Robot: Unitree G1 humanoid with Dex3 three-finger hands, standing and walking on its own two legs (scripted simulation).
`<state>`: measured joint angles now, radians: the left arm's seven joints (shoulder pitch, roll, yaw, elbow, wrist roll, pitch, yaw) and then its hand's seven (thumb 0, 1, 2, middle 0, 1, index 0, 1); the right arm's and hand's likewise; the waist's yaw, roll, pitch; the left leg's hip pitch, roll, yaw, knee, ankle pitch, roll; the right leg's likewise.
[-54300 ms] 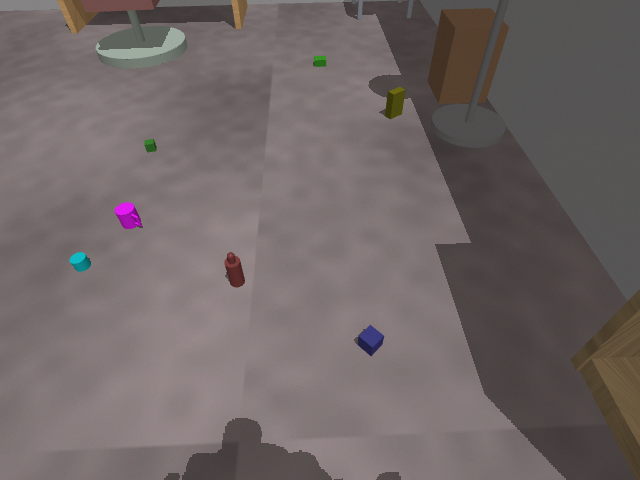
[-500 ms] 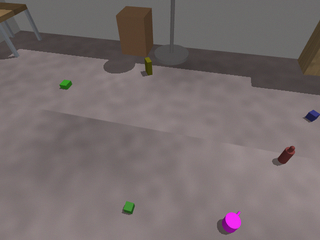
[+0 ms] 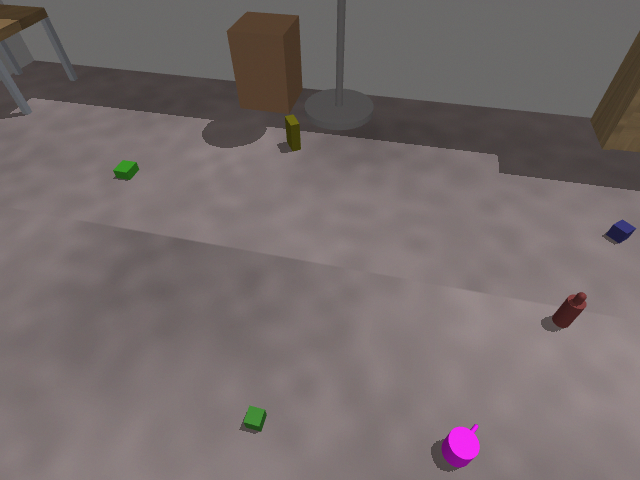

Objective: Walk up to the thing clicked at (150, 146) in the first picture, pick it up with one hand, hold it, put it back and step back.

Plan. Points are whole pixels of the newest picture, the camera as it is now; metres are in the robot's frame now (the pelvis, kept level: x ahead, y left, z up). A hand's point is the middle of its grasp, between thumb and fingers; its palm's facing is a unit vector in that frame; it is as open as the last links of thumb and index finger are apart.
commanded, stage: stand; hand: left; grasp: from above
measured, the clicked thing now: (255, 418) +0.45 +0.22 -0.76
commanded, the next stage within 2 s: step back in 0.34 s
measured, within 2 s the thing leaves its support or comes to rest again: neither
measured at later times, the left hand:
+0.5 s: hand out of the picture +0.07 +0.27 -0.16, palm faces +0.00 -0.93 -0.38, open 7.4 cm
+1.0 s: hand out of the picture -0.05 +0.24 -0.15, palm faces +0.00 -0.90 -0.44, open 7.4 cm
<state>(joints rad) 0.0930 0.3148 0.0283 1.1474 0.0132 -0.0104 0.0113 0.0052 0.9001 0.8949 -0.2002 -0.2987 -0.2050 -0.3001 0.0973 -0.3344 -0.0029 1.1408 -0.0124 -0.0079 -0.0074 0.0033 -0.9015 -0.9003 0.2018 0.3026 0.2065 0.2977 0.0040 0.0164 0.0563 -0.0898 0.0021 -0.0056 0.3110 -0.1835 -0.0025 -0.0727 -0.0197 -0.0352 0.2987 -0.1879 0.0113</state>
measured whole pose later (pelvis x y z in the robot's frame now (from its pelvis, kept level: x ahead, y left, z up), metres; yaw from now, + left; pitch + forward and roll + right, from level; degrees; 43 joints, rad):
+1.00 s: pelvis -0.12 -0.03 -0.02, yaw -1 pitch -1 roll +2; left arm 0.17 0.33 0.07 0.92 0.04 0.03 0.01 0.01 0.90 0.89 -0.20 -0.30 -0.21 -0.30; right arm 0.08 -0.40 -0.04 0.93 0.01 0.06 -0.01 0.00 -0.90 -0.90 0.20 0.30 0.21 0.30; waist 0.03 0.05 0.18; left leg -0.51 -0.15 -0.16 1.19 -0.47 -0.01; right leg -0.32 0.01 0.00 0.61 -0.28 -0.05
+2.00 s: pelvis -0.43 +0.01 -0.02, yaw +0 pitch -1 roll +1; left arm 0.13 0.35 0.08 0.78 0.04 0.03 0.03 0.01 0.90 0.89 -0.20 -0.30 -0.21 -0.30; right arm 0.21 -0.42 -0.05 0.92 0.00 0.06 -0.03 0.00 -0.90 -0.90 0.20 0.30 0.21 0.30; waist 0.00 0.04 0.17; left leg -0.32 -0.07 -0.11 0.89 -0.51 -0.03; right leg -0.38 -0.03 0.00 0.61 -0.21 0.00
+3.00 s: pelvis -0.66 +0.02 -0.01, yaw -1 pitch -3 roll +1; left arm 0.21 0.41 0.09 0.93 0.03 0.03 -0.04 0.01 0.90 0.89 -0.20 -0.30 -0.20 -0.30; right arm 0.34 -0.35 -0.06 0.97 -0.04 -0.05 0.01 0.01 -0.90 -0.90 0.21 0.30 0.21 0.30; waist -0.02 -0.07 0.06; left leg -0.11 -0.02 -0.01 0.46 -0.30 0.00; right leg -0.45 -0.04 0.05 0.85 -0.36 -0.02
